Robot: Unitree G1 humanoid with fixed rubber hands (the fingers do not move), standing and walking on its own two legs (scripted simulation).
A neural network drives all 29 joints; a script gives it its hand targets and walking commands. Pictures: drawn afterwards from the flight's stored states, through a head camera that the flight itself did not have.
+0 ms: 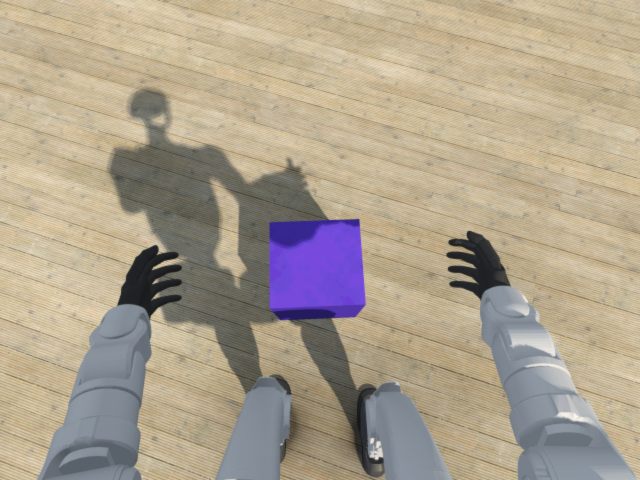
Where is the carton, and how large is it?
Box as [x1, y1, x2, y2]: [269, 219, 365, 319]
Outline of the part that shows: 358,219 269,222 270,308 280,319 348,317 355,316 365,304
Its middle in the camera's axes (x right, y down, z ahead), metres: -0.01 +0.08 +0.99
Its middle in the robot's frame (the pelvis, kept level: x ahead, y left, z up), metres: +0.47 +0.03 -0.57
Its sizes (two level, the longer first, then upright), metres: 0.210 0.200 0.250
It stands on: the floor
